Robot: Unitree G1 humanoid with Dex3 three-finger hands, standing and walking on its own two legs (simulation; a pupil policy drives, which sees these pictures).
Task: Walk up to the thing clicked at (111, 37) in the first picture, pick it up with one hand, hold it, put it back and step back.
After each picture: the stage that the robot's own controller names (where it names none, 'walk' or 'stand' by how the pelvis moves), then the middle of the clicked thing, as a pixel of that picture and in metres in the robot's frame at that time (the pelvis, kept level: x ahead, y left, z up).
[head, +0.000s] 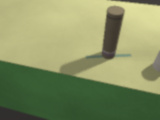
stand; (111, 35) +0.60 -0.11 +0.03
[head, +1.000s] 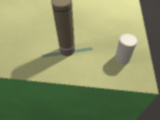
rise first; (65, 29) +0.55 +0.10 +0.07
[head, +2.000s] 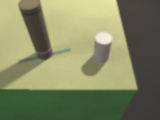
rise first; (38, 32) +0.53 +0.18 +0.07
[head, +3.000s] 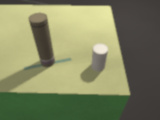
stand; (43, 42) +0.56 +0.19 +0.04
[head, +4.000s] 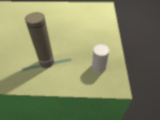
stand; (41, 43) +0.54 +0.19 +0.04
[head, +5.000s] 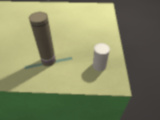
stand; (44, 42) +0.56 +0.19 +0.03
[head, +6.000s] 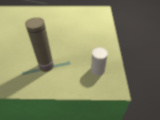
stand; (41, 47) +0.54 +0.19 +0.03
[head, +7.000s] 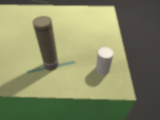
stand; (47, 46) +0.54 +0.17 +0.03
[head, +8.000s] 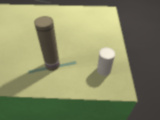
stand; (48, 46) +0.54 +0.16 +0.03
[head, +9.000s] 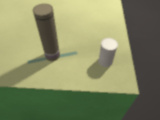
rise first; (48, 36) +0.55 +0.17 +0.04
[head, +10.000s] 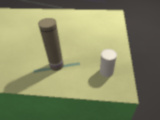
go down; (52, 47) +0.55 +0.18 +0.03
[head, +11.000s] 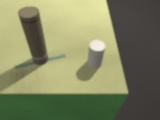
go down; (35, 39) +0.55 +0.18 +0.05
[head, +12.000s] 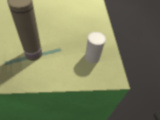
go down; (28, 32) +0.54 +0.17 +0.07
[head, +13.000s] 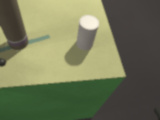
close in; (9, 17) +0.54 +0.19 +0.10
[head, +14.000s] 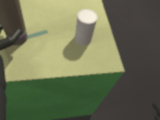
close; (9, 12) +0.55 +0.18 +0.11
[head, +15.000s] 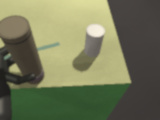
lift; (26, 56) +0.40 +0.16 +0.10
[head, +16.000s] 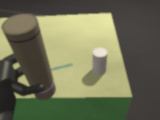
lift; (35, 64) +0.30 +0.14 +0.21
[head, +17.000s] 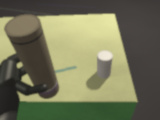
hold; (38, 64) +0.31 +0.13 +0.20
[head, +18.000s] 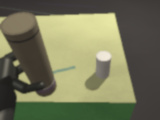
hold; (35, 62) +0.31 +0.14 +0.21
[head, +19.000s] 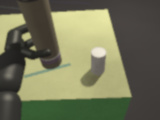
crouch; (42, 31) +0.40 +0.11 +0.23
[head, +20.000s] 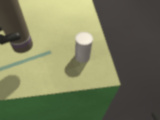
lower; (10, 15) +0.50 +0.17 +0.18
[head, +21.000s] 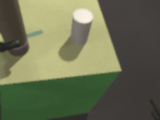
lower; (10, 22) +0.50 +0.16 +0.11
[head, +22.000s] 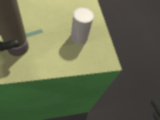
lower; (8, 21) +0.50 +0.16 +0.11
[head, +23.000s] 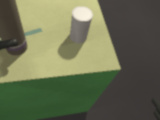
lower; (7, 20) +0.51 +0.16 +0.11
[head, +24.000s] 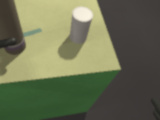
lower; (5, 19) +0.51 +0.17 +0.11
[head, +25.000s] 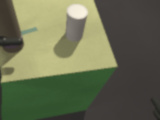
open; (2, 16) +0.52 +0.16 +0.12
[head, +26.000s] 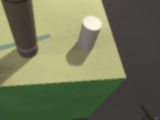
sink last; (22, 25) +0.50 +0.15 +0.10
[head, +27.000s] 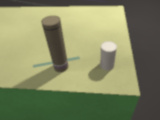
sink last; (56, 46) +0.52 +0.16 +0.07
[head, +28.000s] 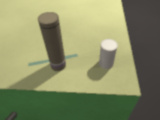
stand; (54, 45) +0.51 +0.15 +0.06
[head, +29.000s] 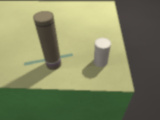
stand; (49, 43) +0.52 +0.16 +0.07
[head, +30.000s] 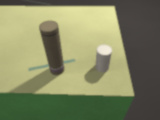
walk; (53, 50) +0.52 +0.15 +0.03
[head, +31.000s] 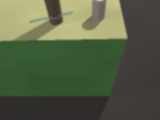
walk; out of the picture +0.73 +0.16 +0.06
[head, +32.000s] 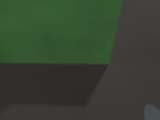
walk; out of the picture +1.06 +0.12 +0.06
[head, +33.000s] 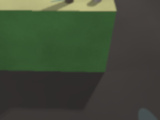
stand; out of the picture +1.16 +0.12 +0.04
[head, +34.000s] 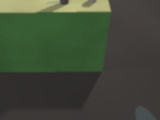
stand; out of the picture +1.18 +0.14 +0.03
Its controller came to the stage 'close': yes
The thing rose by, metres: 0.21
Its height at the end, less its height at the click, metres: +0.00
